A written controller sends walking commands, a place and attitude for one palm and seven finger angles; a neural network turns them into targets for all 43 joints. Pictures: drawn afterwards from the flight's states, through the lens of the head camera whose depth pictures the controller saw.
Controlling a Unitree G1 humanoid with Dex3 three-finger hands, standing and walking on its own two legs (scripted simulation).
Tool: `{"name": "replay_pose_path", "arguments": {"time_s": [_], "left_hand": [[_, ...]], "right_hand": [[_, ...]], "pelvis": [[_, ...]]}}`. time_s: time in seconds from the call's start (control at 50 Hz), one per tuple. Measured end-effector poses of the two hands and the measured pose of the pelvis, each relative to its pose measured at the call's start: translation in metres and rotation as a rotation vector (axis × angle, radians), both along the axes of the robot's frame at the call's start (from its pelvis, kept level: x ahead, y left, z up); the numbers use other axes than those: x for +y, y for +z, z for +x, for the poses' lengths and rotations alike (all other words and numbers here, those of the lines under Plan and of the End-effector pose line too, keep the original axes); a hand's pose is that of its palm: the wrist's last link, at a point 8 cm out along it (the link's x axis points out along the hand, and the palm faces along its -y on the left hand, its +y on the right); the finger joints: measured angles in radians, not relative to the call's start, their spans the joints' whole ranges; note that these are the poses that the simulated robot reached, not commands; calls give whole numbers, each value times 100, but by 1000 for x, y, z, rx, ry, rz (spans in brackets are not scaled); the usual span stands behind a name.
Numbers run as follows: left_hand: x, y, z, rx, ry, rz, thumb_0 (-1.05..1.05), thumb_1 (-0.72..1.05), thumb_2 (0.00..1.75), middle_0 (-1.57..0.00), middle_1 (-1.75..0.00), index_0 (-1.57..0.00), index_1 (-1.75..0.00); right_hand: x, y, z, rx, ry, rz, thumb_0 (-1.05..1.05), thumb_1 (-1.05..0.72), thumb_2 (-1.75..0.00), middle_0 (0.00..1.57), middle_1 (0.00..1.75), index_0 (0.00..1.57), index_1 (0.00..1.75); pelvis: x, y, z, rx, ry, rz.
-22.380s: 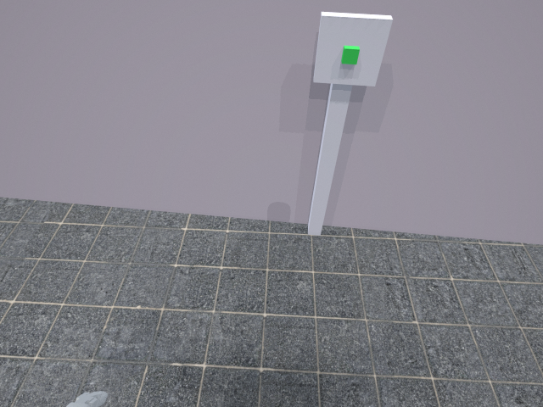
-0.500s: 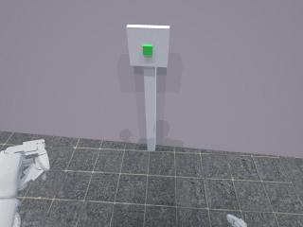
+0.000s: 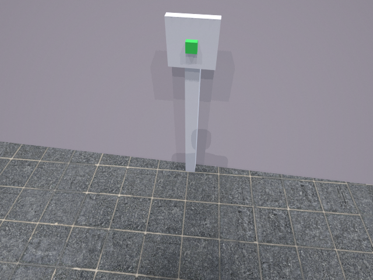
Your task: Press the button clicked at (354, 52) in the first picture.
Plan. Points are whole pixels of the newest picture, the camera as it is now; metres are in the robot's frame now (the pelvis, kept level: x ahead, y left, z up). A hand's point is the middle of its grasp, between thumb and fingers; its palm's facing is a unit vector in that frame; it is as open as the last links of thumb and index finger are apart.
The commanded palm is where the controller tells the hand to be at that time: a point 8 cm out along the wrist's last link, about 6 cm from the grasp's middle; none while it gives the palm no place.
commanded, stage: let the arm hang, fingers relaxed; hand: left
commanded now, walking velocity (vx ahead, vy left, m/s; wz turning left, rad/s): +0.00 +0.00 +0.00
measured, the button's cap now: (191, 46) +0.81 +0.04 +0.09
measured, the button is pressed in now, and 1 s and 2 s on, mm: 0 0 0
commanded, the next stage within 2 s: stand and wait in 0.54 s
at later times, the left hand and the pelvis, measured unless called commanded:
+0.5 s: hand out of the picture +0.01 +0.18 -0.18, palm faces +0.02 -0.98 -0.20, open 7.4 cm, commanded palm none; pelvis +0.00 +0.01 +0.00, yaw -1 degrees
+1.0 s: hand out of the picture +0.03 +0.19 -0.17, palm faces +0.00 -0.97 -0.23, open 7.4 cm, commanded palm none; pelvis +0.01 +0.00 +0.00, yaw -1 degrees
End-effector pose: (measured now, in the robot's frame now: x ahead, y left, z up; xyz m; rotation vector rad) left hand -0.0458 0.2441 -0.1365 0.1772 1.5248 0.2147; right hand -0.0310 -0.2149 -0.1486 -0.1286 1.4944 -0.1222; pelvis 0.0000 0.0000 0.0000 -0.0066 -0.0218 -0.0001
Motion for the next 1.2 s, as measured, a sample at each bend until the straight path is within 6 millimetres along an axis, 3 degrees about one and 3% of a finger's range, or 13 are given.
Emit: {"name": "replay_pose_path", "arguments": {"time_s": [0.08,0.18,0.28,0.38,0.78,1.2], "left_hand": [[-6,-2,1,6,2,-18,1,90,90,-42,-57,-42,-56],[-16,-6,17,-41,-6,-45,1,90,90,-29,-42,-29,-41],[-23,-9,39,-100,-23,-67,0,90,90,-23,-35,-23,-34],[-19,-9,47,-114,-36,-58,1,92,90,-21,-32,-21,-31],[-10,-5,50,-88,-39,-36,0,90,90,-20,-30,-20,-30],[-4,2,98,-175,-83,0,0,90,90,-20,-30,-20,-30]], "right_hand": [[12,-2,-9,17,-19,18,0,-91,-90,20,29,20,30],[25,-4,-9,6,-33,36,0,-91,-90,20,29,20,30],[34,-5,-2,-26,-45,48,0,-91,-90,20,29,20,30],[36,-5,4,-50,-56,47,0,-91,-90,20,29,20,30],[15,-2,12,-36,-53,5,0,-91,-90,20,29,20,30],[-14,2,55,-107,-21,-29,0,-91,-90,20,29,20,30]], "pelvis": [[4,1,1,-4,-4,3],[8,1,1,-12,-8,7],[10,0,0,-14,-13,8],[10,0,1,-14,-19,8],[10,1,8,-8,-25,9],[0,4,18,-8,-24,9]]}}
